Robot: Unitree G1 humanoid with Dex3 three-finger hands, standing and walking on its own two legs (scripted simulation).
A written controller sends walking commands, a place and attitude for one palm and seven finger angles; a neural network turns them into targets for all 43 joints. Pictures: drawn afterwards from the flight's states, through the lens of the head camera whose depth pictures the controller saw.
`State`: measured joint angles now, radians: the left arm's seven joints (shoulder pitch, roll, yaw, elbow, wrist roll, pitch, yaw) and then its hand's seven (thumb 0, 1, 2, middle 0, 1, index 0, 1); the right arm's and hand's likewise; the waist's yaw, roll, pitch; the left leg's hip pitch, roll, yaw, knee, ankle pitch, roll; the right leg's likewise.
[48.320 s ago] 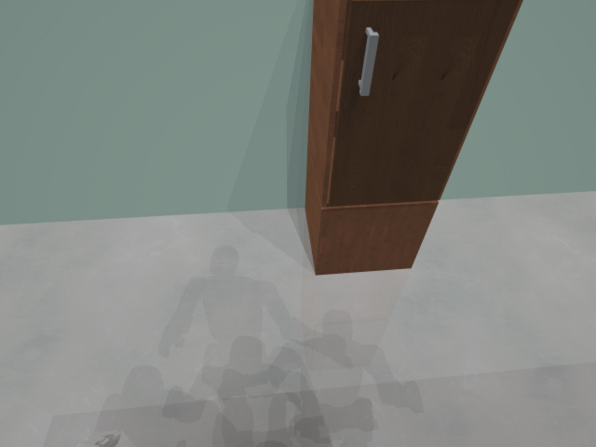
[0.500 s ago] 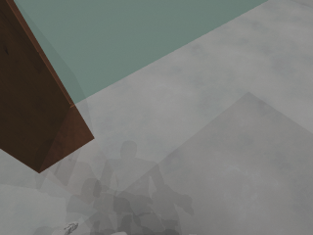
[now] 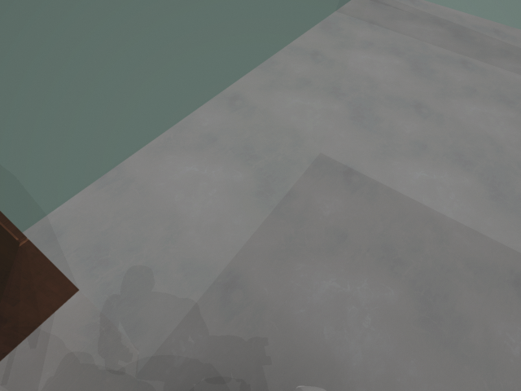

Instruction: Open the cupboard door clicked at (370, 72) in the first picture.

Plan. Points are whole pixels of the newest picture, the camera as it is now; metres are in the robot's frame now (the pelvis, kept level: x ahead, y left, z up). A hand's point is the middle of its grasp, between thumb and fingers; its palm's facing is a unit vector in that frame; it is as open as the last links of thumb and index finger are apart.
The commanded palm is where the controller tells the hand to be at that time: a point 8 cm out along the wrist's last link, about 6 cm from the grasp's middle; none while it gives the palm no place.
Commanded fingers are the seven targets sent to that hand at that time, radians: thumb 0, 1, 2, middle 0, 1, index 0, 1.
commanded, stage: walk to a spot facing it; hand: left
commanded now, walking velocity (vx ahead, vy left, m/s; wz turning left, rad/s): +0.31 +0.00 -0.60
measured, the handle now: out of the picture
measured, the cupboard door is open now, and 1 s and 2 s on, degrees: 44 44 44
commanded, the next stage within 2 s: turn to face it in 1.08 s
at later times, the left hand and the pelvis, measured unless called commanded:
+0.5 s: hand (240, 275) +0.36 +0.06 -0.16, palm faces -0.31 -0.93 -0.21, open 7.4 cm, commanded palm none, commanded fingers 0.00 0.90 0.90 -0.20 -0.30 -0.20 -0.30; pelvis +0.20 -0.09 +0.00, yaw -16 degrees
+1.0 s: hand (256, 231) +0.49 +0.03 -0.19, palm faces -0.31 -0.94 -0.12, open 7.4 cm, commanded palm none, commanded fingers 0.00 0.90 0.90 -0.20 -0.30 -0.20 -0.30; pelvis +0.49 -0.14 -0.01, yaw -25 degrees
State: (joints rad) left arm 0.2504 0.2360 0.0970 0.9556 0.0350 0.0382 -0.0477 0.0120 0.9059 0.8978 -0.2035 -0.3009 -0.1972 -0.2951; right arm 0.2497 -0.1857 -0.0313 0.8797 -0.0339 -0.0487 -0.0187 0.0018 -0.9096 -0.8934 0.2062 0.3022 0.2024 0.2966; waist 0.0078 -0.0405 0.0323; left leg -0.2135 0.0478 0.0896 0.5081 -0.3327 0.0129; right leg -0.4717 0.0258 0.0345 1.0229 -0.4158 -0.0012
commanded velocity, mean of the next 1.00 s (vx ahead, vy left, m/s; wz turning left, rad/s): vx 0.35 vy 0.00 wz -0.32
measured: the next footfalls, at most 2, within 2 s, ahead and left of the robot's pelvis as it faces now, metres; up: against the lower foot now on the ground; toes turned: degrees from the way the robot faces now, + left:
right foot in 0.34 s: +0.24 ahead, -0.15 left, +0.00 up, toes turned -19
left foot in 0.88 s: +0.57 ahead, -0.11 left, +0.00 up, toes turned -16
